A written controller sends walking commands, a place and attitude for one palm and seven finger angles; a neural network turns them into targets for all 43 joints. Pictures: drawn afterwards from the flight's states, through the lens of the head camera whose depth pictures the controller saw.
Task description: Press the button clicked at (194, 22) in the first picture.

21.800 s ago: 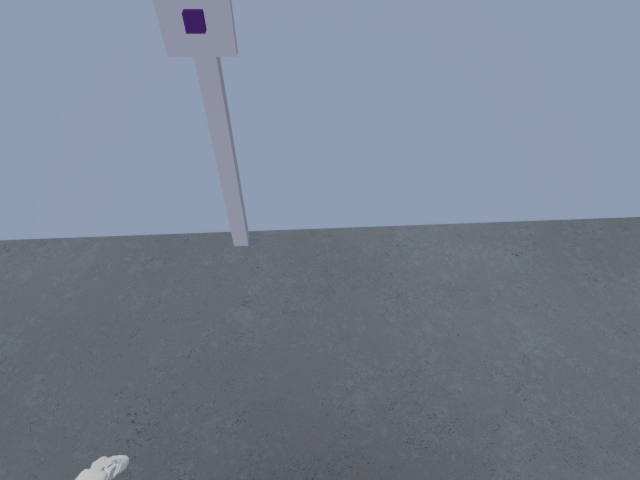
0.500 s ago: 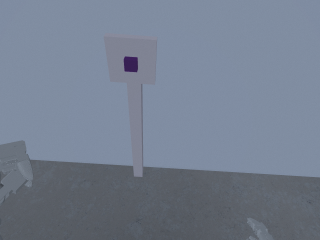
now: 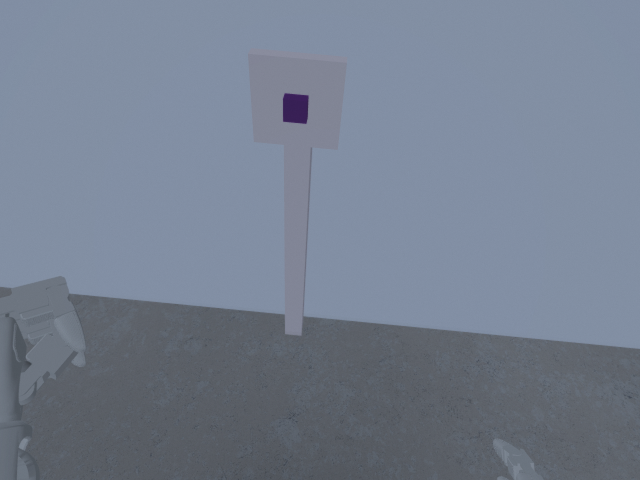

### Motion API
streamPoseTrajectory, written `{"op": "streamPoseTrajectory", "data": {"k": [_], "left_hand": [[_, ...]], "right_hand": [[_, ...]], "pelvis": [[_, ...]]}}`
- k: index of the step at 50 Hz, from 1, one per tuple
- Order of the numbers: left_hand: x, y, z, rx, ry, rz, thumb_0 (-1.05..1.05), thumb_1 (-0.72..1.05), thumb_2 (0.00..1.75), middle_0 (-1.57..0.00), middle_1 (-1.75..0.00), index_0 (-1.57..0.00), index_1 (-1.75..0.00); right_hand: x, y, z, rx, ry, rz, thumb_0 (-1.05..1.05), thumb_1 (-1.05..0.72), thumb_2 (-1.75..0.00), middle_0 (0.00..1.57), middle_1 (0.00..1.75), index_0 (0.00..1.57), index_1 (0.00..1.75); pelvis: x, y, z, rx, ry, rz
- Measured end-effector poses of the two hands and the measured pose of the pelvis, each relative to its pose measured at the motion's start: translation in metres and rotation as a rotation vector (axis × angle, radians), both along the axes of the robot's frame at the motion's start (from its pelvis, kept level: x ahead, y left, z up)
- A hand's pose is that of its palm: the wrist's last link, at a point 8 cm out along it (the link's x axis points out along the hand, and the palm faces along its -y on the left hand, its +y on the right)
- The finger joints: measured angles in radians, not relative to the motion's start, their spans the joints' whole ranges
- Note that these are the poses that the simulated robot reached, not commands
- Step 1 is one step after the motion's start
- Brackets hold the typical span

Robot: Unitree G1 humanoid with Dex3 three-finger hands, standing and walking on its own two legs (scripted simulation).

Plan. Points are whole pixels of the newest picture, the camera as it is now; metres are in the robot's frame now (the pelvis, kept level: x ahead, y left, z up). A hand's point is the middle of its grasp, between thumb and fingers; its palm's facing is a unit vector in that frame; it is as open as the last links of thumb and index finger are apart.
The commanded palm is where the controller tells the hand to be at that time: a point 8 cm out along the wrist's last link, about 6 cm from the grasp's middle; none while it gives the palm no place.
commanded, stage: stop stepping back and stand still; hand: left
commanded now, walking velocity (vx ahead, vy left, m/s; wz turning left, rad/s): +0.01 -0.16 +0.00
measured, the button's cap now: (295, 107) +0.74 +0.10 +0.13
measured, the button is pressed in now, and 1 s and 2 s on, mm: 0 0 0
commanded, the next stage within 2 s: let the arm hang, fingers relaxed in 0.16 s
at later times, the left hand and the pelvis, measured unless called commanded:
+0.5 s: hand out of the picture +0.13 +0.18 -0.13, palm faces +0.03 -0.97 -0.24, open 3.1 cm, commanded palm none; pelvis +0.00 -0.01 +0.00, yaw +2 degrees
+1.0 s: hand out of the picture -0.01 +0.19 -0.15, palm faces +0.04 -0.98 -0.21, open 6.8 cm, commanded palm none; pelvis +0.00 +0.01 +0.02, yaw +0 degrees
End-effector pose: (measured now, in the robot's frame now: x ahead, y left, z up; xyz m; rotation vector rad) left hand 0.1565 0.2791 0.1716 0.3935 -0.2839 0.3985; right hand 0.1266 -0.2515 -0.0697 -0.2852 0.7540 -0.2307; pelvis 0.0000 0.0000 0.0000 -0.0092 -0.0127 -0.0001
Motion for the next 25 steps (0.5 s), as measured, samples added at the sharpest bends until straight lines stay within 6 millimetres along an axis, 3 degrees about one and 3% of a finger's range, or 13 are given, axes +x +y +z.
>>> {"op": "streamPoseTrajectory", "data": {"k": [4, 9, 13, 14, 16, 19, 22, 25], "left_hand": [[0.009, -0.012, 0.017, 0.073, -0.005, -0.078, 0.01, 0.89, 0.90, -1.31, -1.50, -1.31, -1.50], [0.003, -0.032, 0.044, 0.220, -0.007, -0.144, 0.01, 0.89, 0.90, -1.31, -1.50, -1.31, -1.50], [0.004, -0.034, 0.038, 0.227, 0.053, -0.106, 0.01, 0.89, 0.90, -1.31, -1.50, -1.31, -1.50], [0.008, -0.030, 0.029, 0.220, 0.093, -0.091, 0.01, 0.89, 0.90, -1.31, -1.50, -1.31, -1.50], [0.021, -0.017, -0.015, 0.145, 0.270, -0.047, 0.00, 0.89, 0.90, -1.30, -1.49, -1.31, -1.50], [0.025, -0.007, -0.109, -0.064, 0.616, 0.037, 0.00, 0.89, 0.90, -1.26, -1.46, -1.27, -1.47], [-0.001, -0.023, -0.200, -0.237, 0.948, 0.041, 0.00, 0.90, 0.90, -1.20, -1.40, -1.21, -1.41], [-0.044, -0.053, -0.269, -0.379, 1.217, -0.009, 0.01, 0.91, 0.90, -1.11, -1.31, -1.12, -1.32]], "right_hand": [[0.002, 0.016, 0.007, 0.060, -0.036, 0.008, 0.01, -0.91, -0.90, 0.20, 0.30, 0.20, 0.30], [0.008, 0.026, 0.004, 0.146, -0.064, 0.039, 0.01, -0.91, -0.90, 0.20, 0.30, 0.20, 0.30], [0.015, 0.017, -0.010, 0.161, -0.022, 0.040, 0.01, -0.90, -0.90, 0.21, 0.30, 0.20, 0.30], [0.016, 0.014, -0.014, 0.169, -0.003, 0.051, 0.01, -0.90, -0.90, 0.21, 0.30, 0.20, 0.30], [0.016, 0.006, -0.025, 0.183, 0.068, 0.073, 0.01, -0.90, -0.90, 0.20, 0.30, 0.20, 0.30], [0.008, -0.004, -0.038, 0.178, 0.166, 0.065, 0.01, -0.91, -0.90, 0.20, 0.30, 0.20, 0.30], [-0.008, -0.009, -0.044, 0.153, 0.234, 0.039, 0.01, -0.91, -0.90, 0.20, 0.30, 0.20, 0.30], [-0.033, -0.010, -0.047, 0.114, 0.305, 0.010, 0.01, -0.91, -0.90, 0.20, 0.30, 0.20, 0.30]], "pelvis": [[-0.003, -0.005, 0.006, 0.022, -0.011, -0.010], [0.002, -0.016, 0.007, 0.021, -0.008, -0.031], [0.004, -0.020, 0.005, 0.008, -0.002, -0.037], [0.005, -0.020, 0.006, 0.009, 0.008, -0.024], [0.005, -0.018, 0.008, 0.022, 0.025, 0.002], [0.006, -0.016, 0.007, 0.035, 0.028, 0.033], [0.006, -0.013, 0.004, 0.034, 0.013, 0.038], [0.004, -0.011, -0.001, 0.012, -0.002, 0.035]]}}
